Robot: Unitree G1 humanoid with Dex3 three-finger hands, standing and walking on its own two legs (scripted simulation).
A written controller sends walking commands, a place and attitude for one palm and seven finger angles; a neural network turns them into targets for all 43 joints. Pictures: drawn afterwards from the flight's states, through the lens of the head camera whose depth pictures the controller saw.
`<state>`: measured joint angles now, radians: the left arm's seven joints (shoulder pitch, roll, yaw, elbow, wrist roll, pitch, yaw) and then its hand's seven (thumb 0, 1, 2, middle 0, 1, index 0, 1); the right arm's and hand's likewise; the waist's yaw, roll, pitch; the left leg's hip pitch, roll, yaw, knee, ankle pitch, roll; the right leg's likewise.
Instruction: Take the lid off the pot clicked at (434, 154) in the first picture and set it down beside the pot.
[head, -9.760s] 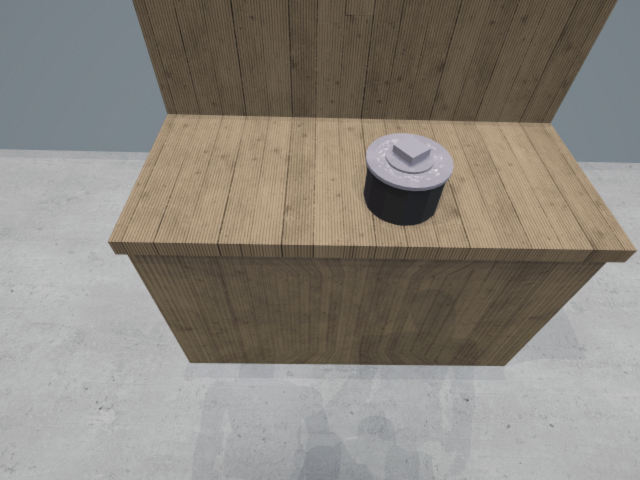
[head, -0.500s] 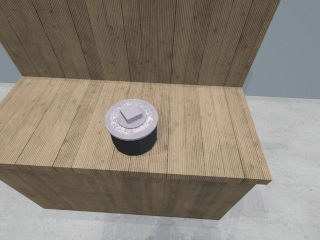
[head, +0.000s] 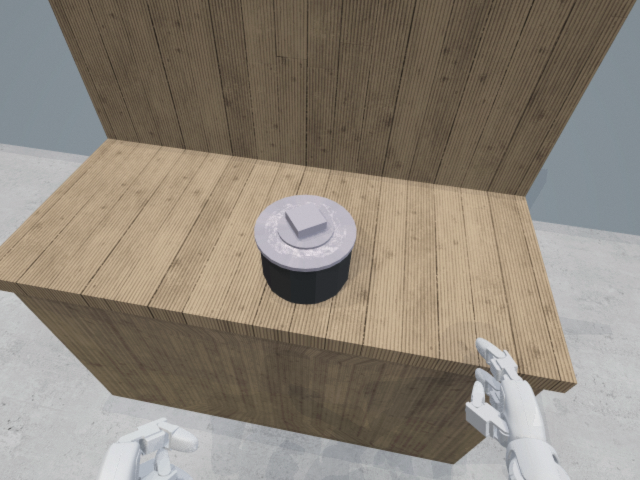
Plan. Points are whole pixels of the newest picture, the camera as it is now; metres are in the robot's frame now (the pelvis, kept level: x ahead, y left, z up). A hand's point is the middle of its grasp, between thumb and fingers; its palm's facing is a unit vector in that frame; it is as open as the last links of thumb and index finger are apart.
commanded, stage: lift the closed hand beside the body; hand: left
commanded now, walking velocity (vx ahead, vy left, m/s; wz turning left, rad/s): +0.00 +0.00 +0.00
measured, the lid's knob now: (305, 219) +0.50 +0.08 +0.03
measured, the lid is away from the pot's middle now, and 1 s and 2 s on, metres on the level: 0.00 0.00 0.00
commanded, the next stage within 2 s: raise the hand higher, near the body in 0.10 s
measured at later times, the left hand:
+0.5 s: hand (132, 445) +0.15 +0.24 -0.02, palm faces +0.20 -0.90 -0.38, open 3.1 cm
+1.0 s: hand (111, 379) +0.18 +0.24 +0.09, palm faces +0.30 -0.86 -0.41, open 3.1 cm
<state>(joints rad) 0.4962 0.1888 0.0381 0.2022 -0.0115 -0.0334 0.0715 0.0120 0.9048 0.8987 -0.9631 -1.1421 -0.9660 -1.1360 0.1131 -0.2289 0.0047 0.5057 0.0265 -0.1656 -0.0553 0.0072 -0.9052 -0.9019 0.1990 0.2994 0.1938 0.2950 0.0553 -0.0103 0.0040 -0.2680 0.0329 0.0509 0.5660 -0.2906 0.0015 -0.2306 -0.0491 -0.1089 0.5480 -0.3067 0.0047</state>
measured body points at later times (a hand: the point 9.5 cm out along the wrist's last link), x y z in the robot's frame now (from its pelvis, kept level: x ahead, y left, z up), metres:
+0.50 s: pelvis +0.02 +0.01 +0.00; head +0.03 +0.00 +0.45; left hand +0.14 +0.28 +0.01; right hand +0.18 -0.22 -0.09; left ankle +0.01 +0.12 -0.73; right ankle -0.01 -0.12 -0.73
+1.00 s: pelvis +0.02 +0.00 +0.01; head +0.02 -0.01 +0.46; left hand +0.16 +0.28 +0.11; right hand +0.23 -0.20 -0.07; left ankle +0.01 +0.12 -0.73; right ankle -0.01 -0.12 -0.73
